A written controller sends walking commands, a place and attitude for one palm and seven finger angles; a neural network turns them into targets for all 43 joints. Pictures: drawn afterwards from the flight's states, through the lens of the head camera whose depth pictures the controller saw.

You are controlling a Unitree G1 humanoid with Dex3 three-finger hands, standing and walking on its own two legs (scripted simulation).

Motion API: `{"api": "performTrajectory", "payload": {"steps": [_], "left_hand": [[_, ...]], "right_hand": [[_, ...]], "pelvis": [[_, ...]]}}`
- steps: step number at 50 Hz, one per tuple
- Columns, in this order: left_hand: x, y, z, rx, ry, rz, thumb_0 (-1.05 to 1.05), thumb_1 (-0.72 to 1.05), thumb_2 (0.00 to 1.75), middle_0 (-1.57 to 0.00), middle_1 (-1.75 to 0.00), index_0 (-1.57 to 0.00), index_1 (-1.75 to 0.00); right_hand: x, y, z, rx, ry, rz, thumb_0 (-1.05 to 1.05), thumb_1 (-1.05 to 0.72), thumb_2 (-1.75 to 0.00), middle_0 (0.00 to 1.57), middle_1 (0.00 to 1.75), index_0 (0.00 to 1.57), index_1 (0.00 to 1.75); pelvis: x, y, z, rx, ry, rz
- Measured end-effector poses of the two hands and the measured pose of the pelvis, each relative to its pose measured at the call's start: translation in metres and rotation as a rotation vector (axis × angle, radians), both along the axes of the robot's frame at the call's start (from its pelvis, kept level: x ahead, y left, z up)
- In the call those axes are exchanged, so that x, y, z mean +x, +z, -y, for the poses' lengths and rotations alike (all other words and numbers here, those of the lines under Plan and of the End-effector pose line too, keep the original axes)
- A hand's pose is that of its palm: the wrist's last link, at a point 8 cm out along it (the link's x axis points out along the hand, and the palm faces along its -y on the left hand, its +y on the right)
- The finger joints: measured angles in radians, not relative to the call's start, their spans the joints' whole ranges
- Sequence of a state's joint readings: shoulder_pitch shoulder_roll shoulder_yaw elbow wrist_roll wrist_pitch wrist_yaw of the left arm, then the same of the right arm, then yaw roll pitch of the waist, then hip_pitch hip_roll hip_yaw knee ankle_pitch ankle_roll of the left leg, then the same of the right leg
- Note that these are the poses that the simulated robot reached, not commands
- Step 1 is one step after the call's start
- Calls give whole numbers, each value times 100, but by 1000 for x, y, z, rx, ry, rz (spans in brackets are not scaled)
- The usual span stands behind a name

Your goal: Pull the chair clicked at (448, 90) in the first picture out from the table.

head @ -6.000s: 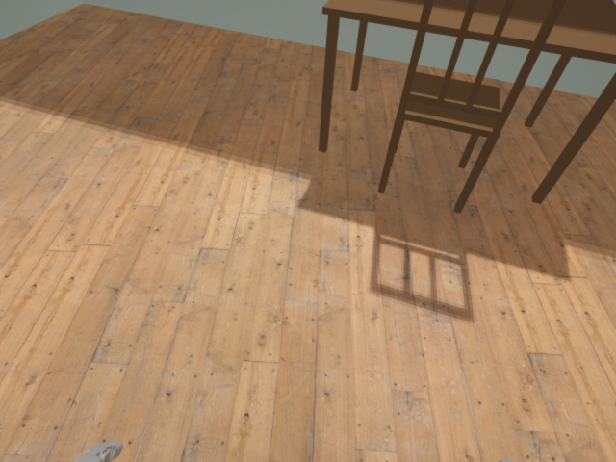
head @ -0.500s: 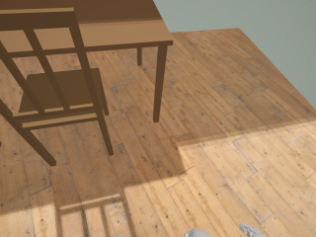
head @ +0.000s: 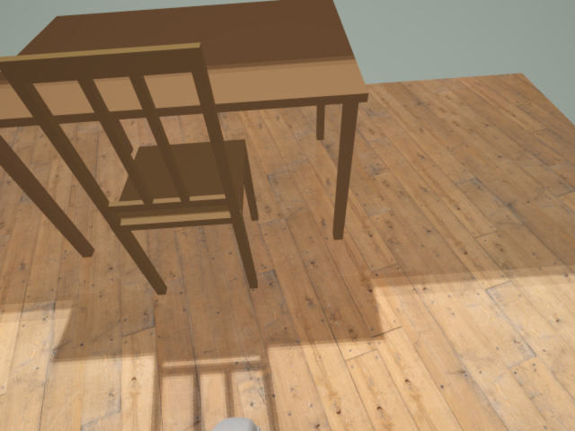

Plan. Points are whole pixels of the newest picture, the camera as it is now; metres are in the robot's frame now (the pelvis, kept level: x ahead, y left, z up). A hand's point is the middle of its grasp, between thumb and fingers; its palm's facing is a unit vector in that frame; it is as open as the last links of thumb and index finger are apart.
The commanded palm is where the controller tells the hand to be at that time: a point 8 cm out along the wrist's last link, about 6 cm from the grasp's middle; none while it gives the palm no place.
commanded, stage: take the last steps up to it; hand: left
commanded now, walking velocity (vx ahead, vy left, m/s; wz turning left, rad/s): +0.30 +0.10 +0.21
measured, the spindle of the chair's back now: (121, 149) +0.73 +0.46 -0.05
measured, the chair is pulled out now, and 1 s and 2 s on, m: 0.00 0.00 0.00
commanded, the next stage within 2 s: come to a stop and stand still in 0.94 s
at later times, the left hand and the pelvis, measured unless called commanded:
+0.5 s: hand out of the picture +0.06 +0.27 -0.17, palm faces +0.11 -0.98 -0.18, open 7.4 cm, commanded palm none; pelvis +0.05 +0.08 +0.00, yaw +4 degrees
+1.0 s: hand (174, 351) +0.28 +0.24 -0.16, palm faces +0.11 -0.97 -0.22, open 7.1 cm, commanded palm none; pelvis +0.23 +0.05 +0.00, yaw +4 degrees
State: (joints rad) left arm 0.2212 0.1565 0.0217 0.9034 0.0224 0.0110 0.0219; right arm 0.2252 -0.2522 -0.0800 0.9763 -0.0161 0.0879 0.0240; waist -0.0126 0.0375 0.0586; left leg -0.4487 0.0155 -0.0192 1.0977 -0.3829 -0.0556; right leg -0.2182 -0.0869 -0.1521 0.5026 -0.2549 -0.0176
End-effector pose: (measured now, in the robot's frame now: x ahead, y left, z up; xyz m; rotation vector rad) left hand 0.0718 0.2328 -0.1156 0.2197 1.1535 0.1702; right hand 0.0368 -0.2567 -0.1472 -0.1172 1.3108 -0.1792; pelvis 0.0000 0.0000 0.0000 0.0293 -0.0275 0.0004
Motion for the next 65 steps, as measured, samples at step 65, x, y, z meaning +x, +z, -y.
{"api": "performTrajectory", "payload": {"steps": [65], "left_hand": [[181, -45, -67, -125, 158, -287, 0, 91, 89, -20, -30, -20, -30]], "right_hand": [[353, 15, -139, -13, 135, 142, 0, -91, -90, 20, 30, 20, 30]], "pelvis": [[287, -4, -86, -34, 20, 3]]}}
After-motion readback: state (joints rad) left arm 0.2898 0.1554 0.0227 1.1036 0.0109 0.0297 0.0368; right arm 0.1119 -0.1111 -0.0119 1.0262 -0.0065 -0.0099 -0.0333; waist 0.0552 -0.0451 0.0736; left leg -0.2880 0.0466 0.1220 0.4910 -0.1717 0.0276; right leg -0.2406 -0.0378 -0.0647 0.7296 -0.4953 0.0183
